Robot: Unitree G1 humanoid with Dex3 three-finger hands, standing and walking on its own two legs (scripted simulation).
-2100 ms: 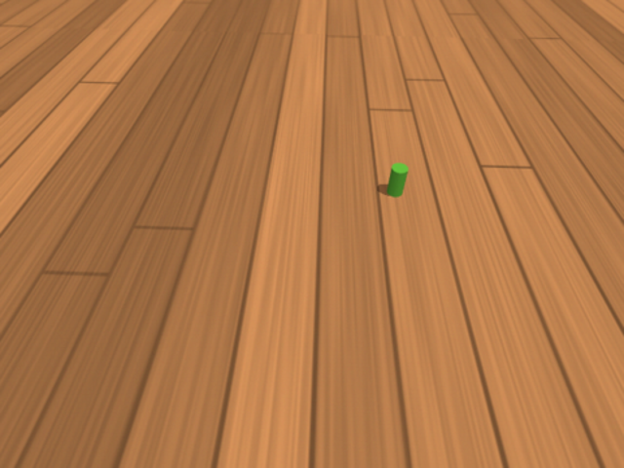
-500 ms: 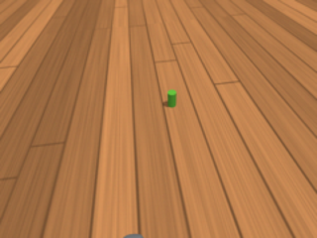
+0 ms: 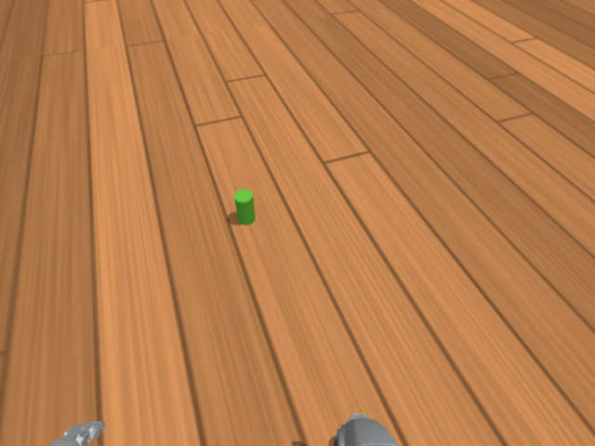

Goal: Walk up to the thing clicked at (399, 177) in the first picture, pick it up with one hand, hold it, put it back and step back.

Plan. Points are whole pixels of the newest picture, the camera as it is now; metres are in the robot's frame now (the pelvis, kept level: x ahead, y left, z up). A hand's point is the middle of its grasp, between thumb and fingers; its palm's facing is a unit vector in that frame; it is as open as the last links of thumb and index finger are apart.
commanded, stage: walk up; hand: left
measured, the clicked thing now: (245, 207) +1.13 +0.18 -0.70
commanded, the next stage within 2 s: none
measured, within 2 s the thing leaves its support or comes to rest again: neither
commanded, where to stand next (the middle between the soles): +0.78 +0.00 m, yaw -2 degrees
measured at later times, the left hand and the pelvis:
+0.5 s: hand (126, 382) +0.26 +0.28 -0.15, palm faces -0.05 -0.93 -0.36, open 7.4 cm; pelvis +0.23 +0.00 -0.01, yaw -1 degrees
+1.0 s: hand (173, 236) +0.54 +0.25 -0.13, palm faces -0.08 -0.91 -0.41, open 7.4 cm; pelvis +0.42 -0.02 -0.02, yaw -2 degrees
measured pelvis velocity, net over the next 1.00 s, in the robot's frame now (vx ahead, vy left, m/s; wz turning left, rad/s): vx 0.42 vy -0.02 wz -0.04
